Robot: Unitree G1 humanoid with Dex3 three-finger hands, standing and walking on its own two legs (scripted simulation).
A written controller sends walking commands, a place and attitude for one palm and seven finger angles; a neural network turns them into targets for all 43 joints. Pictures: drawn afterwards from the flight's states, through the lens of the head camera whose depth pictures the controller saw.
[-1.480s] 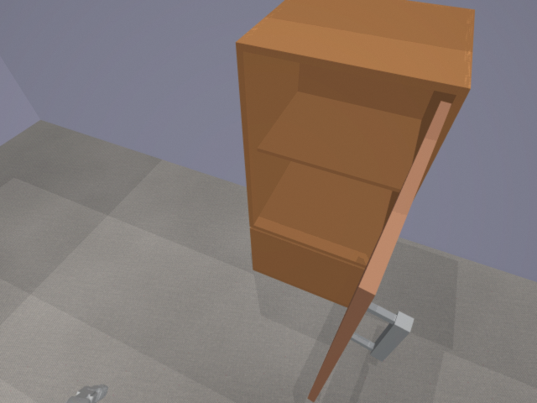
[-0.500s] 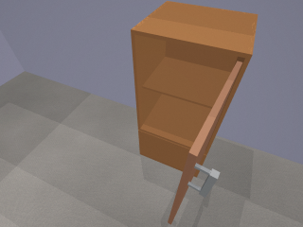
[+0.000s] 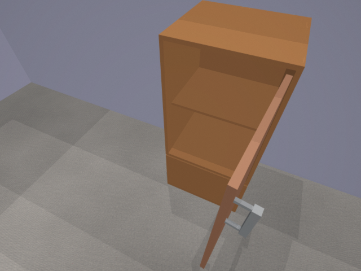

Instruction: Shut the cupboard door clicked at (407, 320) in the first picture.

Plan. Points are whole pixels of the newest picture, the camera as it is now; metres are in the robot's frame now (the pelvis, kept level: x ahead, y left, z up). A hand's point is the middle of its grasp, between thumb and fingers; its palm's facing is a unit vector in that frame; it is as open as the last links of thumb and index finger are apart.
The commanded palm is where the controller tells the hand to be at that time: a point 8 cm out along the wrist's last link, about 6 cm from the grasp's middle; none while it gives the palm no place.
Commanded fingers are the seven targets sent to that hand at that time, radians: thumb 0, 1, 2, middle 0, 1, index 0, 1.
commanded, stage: look at it before walking up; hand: left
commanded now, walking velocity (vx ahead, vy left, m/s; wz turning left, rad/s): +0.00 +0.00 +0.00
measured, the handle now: (241, 217) +0.25 -0.12 -0.02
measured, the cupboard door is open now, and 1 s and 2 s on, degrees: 83 83 83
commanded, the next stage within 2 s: walk to a spot facing it in 0.06 s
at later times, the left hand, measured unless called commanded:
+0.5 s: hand out of the picture +0.06 +0.21 -0.18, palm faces -0.11 -0.95 -0.28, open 7.4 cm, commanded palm none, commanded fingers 0.00 0.90 0.90 -0.20 -0.30 -0.20 -0.30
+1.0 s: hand out of the picture +0.09 +0.22 -0.18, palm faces -0.28 -0.93 -0.25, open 7.4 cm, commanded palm none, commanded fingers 0.00 0.90 0.90 -0.20 -0.30 -0.20 -0.30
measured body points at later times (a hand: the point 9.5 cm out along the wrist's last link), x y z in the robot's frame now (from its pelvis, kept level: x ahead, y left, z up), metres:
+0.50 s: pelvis -0.01 -0.01 -0.02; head +0.02 -0.01 +0.43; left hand +0.07 +0.26 -0.16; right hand +0.04 -0.27 -0.16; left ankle +0.00 +0.12 -0.75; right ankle -0.01 -0.12 -0.74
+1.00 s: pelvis -0.01 +0.03 -0.01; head +0.02 +0.03 +0.44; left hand +0.10 +0.27 -0.16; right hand +0.02 -0.25 -0.14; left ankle +0.02 +0.15 -0.74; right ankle -0.01 -0.11 -0.75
